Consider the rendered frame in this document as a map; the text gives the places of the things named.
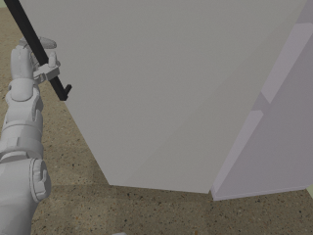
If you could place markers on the robot left upper arm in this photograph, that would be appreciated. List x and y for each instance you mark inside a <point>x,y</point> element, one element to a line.
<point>23,184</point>

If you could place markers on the left robot hand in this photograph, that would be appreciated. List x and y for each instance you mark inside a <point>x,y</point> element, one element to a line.
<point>25,65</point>

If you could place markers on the fridge door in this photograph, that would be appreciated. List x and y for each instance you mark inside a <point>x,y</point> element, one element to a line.
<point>160,89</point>

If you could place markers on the robot left forearm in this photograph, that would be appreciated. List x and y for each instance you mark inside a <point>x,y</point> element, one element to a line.
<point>22,128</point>

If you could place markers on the handle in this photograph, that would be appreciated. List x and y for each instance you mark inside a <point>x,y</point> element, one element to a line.
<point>19,15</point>

